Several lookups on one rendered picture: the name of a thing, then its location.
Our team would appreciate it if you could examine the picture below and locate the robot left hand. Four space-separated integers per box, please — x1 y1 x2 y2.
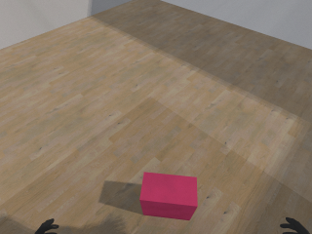
34 218 59 234

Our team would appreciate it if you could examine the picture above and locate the carton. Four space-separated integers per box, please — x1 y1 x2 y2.
139 172 198 220

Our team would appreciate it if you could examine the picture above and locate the robot right hand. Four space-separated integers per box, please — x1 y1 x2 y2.
280 217 310 234

